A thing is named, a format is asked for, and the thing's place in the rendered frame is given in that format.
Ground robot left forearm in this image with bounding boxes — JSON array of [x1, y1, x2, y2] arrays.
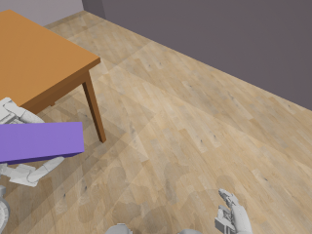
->
[[0, 185, 11, 234]]

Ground robot left thigh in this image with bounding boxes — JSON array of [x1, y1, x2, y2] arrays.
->
[[104, 224, 133, 234]]

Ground left robot hand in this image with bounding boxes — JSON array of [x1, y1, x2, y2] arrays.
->
[[0, 97, 64, 187]]

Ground sponge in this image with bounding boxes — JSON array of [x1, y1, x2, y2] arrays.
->
[[0, 122, 85, 166]]

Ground table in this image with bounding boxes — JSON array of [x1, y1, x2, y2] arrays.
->
[[0, 9, 106, 143]]

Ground right robot hand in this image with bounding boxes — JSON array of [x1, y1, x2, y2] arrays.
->
[[214, 188, 253, 234]]

